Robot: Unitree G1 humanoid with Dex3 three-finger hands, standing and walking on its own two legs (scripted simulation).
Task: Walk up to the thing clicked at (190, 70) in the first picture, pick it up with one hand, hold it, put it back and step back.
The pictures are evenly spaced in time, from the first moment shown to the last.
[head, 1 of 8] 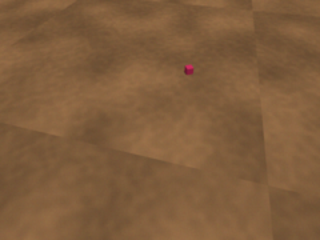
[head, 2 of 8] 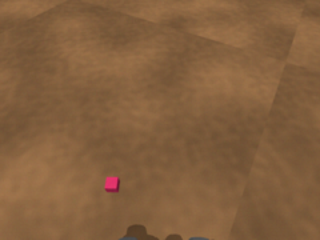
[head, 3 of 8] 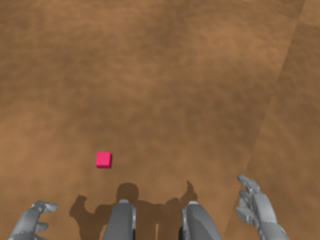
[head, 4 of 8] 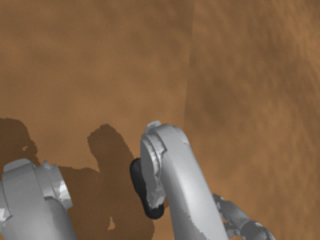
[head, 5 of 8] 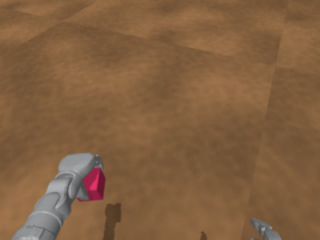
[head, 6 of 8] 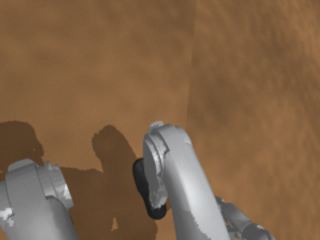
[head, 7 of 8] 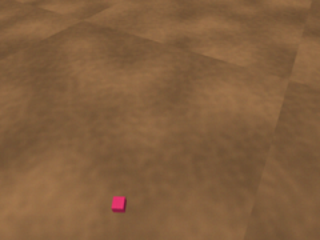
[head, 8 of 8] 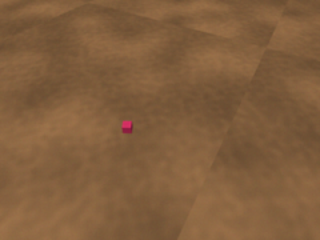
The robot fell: no
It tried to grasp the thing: yes
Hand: left
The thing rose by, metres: 0.65
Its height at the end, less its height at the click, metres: +0.00
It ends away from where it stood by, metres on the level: 0.02
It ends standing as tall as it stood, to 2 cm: yes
